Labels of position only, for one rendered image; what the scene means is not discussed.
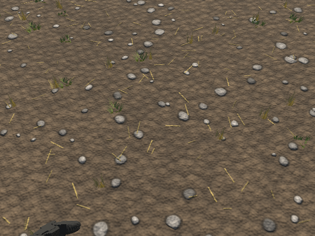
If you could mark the robot left hand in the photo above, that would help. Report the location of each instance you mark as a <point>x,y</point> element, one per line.
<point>60,228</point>

